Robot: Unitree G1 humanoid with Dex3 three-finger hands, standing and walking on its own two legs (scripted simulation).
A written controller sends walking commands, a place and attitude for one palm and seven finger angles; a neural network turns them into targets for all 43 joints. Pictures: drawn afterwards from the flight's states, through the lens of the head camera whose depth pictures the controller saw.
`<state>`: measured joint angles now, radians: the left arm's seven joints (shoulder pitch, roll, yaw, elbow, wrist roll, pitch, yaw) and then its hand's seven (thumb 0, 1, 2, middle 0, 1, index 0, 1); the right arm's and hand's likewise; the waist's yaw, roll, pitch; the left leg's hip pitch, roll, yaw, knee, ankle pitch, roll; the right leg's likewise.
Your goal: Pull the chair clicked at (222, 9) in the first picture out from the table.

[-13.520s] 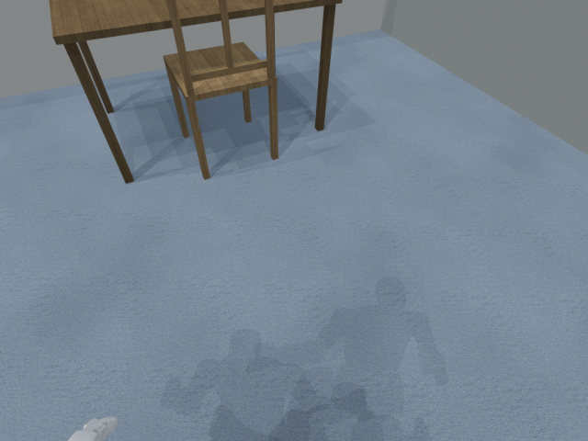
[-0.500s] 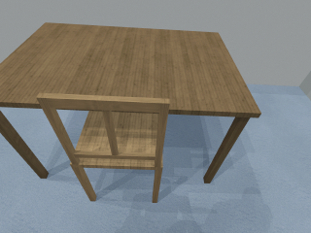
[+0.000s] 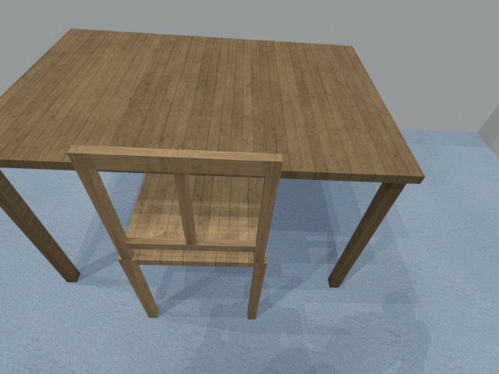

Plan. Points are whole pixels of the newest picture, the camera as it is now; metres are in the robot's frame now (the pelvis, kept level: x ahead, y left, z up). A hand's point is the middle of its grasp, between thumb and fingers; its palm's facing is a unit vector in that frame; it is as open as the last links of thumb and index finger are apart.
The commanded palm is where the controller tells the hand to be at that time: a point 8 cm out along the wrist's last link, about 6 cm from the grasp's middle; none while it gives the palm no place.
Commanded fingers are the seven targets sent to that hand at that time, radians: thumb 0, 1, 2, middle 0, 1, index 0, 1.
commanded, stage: look again from close up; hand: left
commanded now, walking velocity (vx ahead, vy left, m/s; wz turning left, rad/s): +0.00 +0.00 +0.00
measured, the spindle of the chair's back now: (186, 210) +0.47 +0.17 -0.09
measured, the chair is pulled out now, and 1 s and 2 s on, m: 0.00 0.00 0.00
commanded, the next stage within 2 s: raise the hand toward the chair's back in 0.54 s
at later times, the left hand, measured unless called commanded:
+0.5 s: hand out of the picture -0.03 +0.18 -0.18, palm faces +0.02 -0.99 -0.16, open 7.4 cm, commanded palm none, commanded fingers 0.00 0.90 0.90 -0.20 -0.30 -0.20 -0.30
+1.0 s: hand (170, 322) +0.20 +0.14 -0.02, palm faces -0.02 -1.00 +0.04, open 8.7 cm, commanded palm +0.13 +0.22 -0.07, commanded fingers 0.00 0.46 0.71 -0.16 -0.23 -0.16 -0.23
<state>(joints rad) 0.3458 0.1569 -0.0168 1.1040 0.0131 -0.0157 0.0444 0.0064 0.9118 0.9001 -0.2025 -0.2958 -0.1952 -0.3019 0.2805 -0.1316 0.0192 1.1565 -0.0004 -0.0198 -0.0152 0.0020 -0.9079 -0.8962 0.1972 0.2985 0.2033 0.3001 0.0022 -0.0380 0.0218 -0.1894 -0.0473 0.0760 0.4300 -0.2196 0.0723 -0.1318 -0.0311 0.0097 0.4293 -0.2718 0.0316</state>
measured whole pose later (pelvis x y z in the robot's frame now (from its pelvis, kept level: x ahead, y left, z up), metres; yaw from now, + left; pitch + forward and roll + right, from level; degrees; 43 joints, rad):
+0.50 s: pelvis +0.00 +0.01 +0.00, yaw +0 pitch -2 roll +0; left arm 0.35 0.15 -0.01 1.11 0.02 -0.01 0.04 0.01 0.91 0.90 -0.20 -0.30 -0.19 -0.30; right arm 0.29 -0.13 0.02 1.15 0.00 -0.02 -0.02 0.00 -0.91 -0.90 0.20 0.30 0.20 0.30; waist 0.00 -0.04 0.02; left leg -0.17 -0.07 0.09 0.39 -0.20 0.09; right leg -0.12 -0.05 0.02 0.41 -0.26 0.05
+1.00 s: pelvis -0.03 -0.02 -0.07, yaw +1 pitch +8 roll +1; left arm 0.30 0.16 0.09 0.18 -0.23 -0.51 -0.21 0.01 0.70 0.80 -0.18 -0.26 -0.17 -0.27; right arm 0.20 -0.27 -0.03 0.60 0.03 -0.24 0.01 0.01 -0.91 -0.90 0.20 0.30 0.20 0.30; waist -0.05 -0.05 -0.15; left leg -0.70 -0.04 0.08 0.98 -0.42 0.06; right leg -0.71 0.02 -0.04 1.01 -0.45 -0.06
